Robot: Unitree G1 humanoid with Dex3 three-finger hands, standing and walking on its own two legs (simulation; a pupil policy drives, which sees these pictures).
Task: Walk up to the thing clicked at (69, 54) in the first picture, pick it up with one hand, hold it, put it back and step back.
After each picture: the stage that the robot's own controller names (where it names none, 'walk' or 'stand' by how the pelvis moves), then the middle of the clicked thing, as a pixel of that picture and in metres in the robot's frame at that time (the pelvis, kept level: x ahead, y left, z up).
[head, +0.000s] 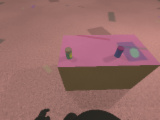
stand; (68, 53) +0.63 +0.25 -0.08
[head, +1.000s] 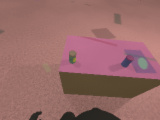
walk; (72, 57) +0.55 +0.17 -0.08
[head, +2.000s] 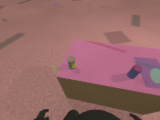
stand; (71, 63) +0.49 +0.20 -0.07
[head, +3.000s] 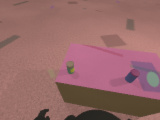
stand; (70, 67) +0.46 +0.19 -0.09
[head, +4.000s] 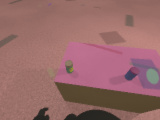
stand; (69, 67) +0.46 +0.20 -0.09
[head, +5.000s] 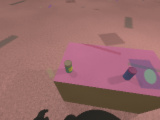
stand; (68, 66) +0.47 +0.21 -0.09
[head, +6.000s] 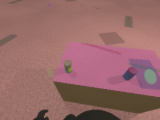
stand; (68, 66) +0.46 +0.21 -0.09
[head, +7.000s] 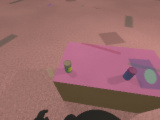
rise first; (68, 66) +0.46 +0.21 -0.09
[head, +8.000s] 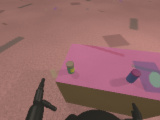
rise first; (70, 67) +0.46 +0.21 -0.08
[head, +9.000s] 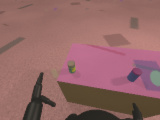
go down; (71, 67) +0.47 +0.21 -0.08
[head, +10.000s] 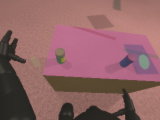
go down; (60, 56) +0.47 +0.19 -0.03
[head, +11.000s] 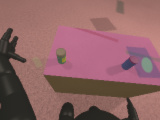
approach; (61, 56) +0.47 +0.20 -0.02
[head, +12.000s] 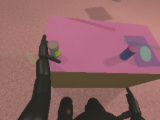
close in; (54, 50) +0.49 +0.21 +0.01
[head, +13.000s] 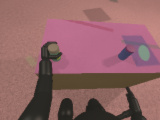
lift; (55, 53) +0.48 +0.20 +0.01
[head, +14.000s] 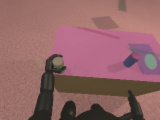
lift; (59, 65) +0.38 +0.20 +0.01
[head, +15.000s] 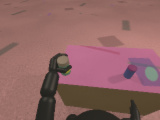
lift; (64, 66) +0.33 +0.17 +0.14
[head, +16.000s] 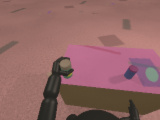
hold; (66, 69) +0.33 +0.17 +0.10
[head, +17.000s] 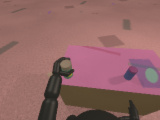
hold; (67, 69) +0.33 +0.16 +0.10
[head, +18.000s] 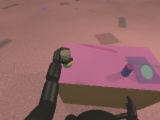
crouch; (66, 59) +0.41 +0.17 +0.11
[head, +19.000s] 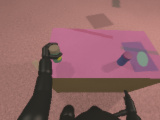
lower; (55, 54) +0.47 +0.21 +0.03
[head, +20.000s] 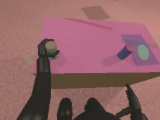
lower; (52, 50) +0.49 +0.21 +0.01
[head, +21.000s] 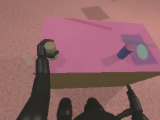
lower; (51, 51) +0.48 +0.21 +0.01
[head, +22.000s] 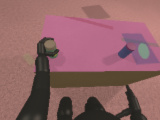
lower; (51, 49) +0.49 +0.21 +0.02
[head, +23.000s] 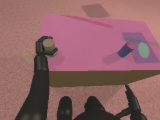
rest; (50, 48) +0.50 +0.22 +0.02
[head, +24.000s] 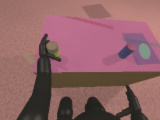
withdraw; (53, 51) +0.48 +0.20 +0.02
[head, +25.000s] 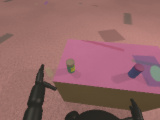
sink last; (70, 66) +0.44 +0.18 -0.04
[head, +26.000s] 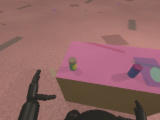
stand; (72, 64) +0.48 +0.19 -0.03
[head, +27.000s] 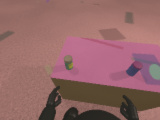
stand; (68, 62) +0.46 +0.20 -0.02
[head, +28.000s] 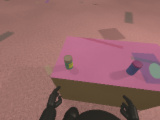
stand; (68, 62) +0.46 +0.20 -0.02
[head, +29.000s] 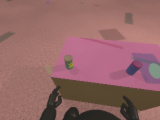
stand; (68, 62) +0.46 +0.20 -0.02
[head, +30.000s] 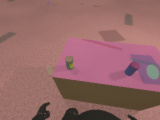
stand; (69, 63) +0.47 +0.20 -0.04
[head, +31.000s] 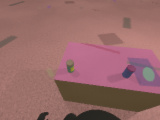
walk; (70, 66) +0.48 +0.19 -0.08
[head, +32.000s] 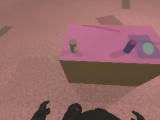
walk; (73, 46) +0.63 +0.18 -0.06
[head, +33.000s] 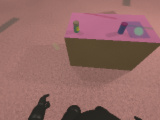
walk; (76, 27) +0.93 +0.21 -0.06
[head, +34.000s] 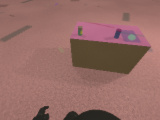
stand; (80, 31) +1.11 +0.21 -0.06
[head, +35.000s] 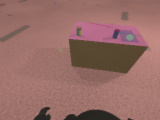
stand; (78, 31) +1.11 +0.22 -0.09
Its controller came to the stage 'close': yes
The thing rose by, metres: 0.20
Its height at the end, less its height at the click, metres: +0.00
